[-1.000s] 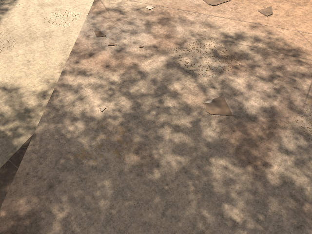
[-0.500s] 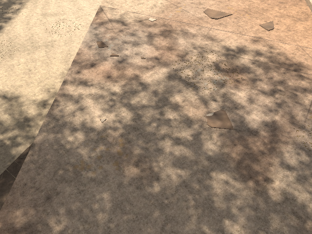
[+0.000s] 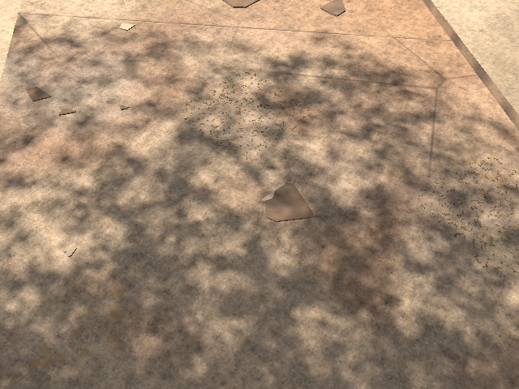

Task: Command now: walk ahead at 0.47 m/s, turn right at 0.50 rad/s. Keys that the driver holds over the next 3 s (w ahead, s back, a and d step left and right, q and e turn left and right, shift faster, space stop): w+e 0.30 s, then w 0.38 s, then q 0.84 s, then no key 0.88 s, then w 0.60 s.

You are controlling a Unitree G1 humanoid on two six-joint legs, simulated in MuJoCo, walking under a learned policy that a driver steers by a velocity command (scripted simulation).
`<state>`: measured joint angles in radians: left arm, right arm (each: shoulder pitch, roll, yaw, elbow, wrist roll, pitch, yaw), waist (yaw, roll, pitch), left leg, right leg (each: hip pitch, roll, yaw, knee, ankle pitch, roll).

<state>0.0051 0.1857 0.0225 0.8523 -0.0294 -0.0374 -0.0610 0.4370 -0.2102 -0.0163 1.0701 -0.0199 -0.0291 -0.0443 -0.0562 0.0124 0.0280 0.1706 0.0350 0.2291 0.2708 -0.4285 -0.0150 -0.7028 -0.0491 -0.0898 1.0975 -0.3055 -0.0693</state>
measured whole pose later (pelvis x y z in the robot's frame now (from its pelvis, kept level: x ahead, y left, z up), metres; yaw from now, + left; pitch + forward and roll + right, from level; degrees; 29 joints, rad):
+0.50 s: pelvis +0.31 -0.04 +0.05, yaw -16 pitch +2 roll +1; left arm 0.39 0.22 0.04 0.98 0.00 -0.04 0.00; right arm 0.10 -0.19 0.04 0.64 -0.02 -0.10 0.01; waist -0.05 -0.01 -0.01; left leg -0.70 0.00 0.10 1.03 -0.37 0.07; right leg -0.19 0.10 0.18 1.01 -0.24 -0.11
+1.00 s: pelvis +0.52 -0.14 +0.11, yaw -10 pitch +3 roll +1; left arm 0.04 0.23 0.03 0.71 0.02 -0.07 0.01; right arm 0.36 -0.25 -0.05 0.88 0.02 -0.05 -0.03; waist -0.07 0.01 0.03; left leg -0.37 -0.01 -0.05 1.05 -0.57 -0.04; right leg -0.48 -0.02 -0.02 0.52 -0.10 -0.03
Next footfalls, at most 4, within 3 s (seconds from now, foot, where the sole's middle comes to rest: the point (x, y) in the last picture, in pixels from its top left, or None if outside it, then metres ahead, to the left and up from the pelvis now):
0.06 right None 0.12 -0.11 -0.76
0.44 left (255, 380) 0.46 0.02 -0.65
0.90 right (370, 300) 0.64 -0.28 -0.65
1.36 left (268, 316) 0.61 -0.02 -0.65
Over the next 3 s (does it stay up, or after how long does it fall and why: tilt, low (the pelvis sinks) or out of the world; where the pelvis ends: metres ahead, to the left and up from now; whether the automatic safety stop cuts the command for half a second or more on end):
stays up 0.75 -0.10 0.12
